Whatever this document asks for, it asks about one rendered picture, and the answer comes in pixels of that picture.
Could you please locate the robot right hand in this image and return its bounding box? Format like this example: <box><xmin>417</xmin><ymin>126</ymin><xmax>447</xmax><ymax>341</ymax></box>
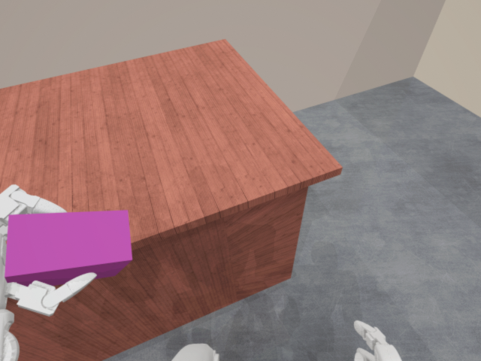
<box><xmin>354</xmin><ymin>320</ymin><xmax>402</xmax><ymax>361</ymax></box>

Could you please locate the table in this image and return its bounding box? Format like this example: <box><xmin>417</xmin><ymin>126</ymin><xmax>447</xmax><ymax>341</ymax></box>
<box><xmin>0</xmin><ymin>39</ymin><xmax>343</xmax><ymax>361</ymax></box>

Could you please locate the left robot forearm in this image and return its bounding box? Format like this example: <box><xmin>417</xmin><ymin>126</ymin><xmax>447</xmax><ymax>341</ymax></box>
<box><xmin>0</xmin><ymin>309</ymin><xmax>20</xmax><ymax>361</ymax></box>

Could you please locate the robot left hand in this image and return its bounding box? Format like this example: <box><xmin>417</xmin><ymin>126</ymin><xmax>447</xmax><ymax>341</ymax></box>
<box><xmin>0</xmin><ymin>184</ymin><xmax>97</xmax><ymax>317</ymax></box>

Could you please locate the left robot thigh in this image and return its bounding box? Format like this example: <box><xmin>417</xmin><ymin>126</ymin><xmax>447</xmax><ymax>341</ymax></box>
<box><xmin>172</xmin><ymin>344</ymin><xmax>219</xmax><ymax>361</ymax></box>

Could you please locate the sponge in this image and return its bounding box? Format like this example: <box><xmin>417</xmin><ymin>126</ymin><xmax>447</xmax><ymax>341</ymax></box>
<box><xmin>5</xmin><ymin>210</ymin><xmax>132</xmax><ymax>287</ymax></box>

